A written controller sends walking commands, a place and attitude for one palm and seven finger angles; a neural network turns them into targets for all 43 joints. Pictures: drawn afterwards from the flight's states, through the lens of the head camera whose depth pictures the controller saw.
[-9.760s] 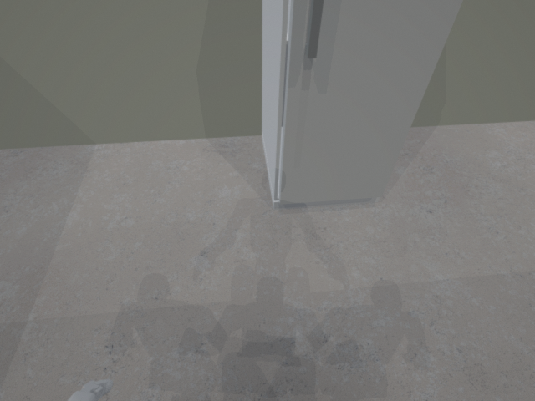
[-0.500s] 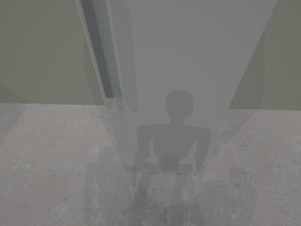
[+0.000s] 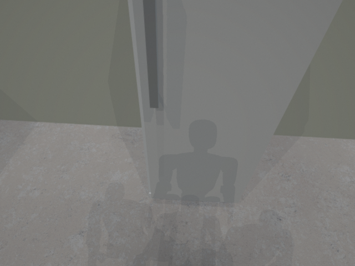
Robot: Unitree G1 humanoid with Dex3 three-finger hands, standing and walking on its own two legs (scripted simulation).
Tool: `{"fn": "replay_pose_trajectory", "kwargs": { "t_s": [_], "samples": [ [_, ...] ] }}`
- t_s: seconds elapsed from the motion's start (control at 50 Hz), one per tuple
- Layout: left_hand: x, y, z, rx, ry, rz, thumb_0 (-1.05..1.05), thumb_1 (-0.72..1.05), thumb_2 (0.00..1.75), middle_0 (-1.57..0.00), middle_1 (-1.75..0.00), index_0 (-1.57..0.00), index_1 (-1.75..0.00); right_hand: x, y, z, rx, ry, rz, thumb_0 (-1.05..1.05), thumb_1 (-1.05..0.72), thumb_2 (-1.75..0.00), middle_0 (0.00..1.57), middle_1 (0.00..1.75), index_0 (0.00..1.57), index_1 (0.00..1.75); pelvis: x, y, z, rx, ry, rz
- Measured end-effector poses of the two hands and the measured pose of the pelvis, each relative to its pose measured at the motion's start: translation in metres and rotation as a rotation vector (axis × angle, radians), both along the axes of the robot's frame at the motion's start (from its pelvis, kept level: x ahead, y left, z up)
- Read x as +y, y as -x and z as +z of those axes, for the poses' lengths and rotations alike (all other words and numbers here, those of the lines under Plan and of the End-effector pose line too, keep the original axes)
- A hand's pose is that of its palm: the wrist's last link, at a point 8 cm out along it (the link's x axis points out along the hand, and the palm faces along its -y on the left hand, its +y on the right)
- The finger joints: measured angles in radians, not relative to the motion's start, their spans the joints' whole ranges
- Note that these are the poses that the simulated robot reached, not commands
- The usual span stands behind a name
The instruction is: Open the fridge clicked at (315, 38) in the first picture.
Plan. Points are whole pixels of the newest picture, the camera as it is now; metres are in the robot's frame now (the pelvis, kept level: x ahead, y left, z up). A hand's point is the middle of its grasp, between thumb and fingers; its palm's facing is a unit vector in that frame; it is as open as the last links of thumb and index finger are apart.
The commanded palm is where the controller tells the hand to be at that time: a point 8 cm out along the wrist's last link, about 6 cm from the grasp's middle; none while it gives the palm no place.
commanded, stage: look again from close up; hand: left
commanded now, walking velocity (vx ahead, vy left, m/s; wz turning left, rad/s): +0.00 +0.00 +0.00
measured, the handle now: (152, 37) +0.59 +0.11 +0.26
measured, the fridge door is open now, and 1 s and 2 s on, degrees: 0 0 0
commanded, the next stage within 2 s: none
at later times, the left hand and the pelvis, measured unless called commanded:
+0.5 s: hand out of the picture -0.03 +0.13 -0.18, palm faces +0.03 -0.99 -0.12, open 7.4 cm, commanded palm none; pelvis +0.01 -0.02 +0.00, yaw +0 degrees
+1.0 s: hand out of the picture +0.02 +0.13 -0.17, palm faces +0.02 -0.99 -0.16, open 7.4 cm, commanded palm none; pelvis +0.03 -0.02 +0.00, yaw +0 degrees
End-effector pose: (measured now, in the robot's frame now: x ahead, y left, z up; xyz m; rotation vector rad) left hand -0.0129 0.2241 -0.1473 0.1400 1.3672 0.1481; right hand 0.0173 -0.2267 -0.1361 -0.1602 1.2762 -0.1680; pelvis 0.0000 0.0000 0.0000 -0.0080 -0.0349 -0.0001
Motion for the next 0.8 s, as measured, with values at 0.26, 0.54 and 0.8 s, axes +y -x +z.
{"fn": "replay_pose_trajectory", "kwargs": {
  "t_s": [0.26, 0.54, 0.8],
  "samples": [
    [-0.014, 0.037, 0.002, 0.083, 0.017, 0.028, 0.00, 0.91, 0.90, -0.19, -0.30, -0.20, -0.30, 0.005, 0.021, -0.005, 0.066, -0.033, -0.007, 0.01, -0.91, -0.89, 0.20, 0.30, 0.20, 0.30, -0.004, 0.003, 0.001, 0.015, -0.003, 0.003],
    [-0.049, 0.017, -0.003, 0.072, 0.076, 0.019, 0.00, 0.91, 0.90, -0.20, -0.30, -0.20, -0.30, -0.001, 0.025, -0.004, 0.110, -0.041, -0.028, 0.01, -0.91, -0.89, 0.20, 0.30, 0.19, 0.30, -0.018, -0.008, 0.002, 0.028, -0.004, 0.000],
    [-0.046, -0.017, 0.000, 0.030, 0.047, 0.001, 0.01, 0.92, 0.90, -0.20, -0.30, -0.20, -0.30, -0.002, 0.016, -0.005, 0.124, -0.051, -0.036, 0.01, -0.92, -0.89, 0.20, 0.30, 0.19, 0.30, -0.024, -0.020, 0.003, 0.025, -0.005, -0.004]
  ]
}}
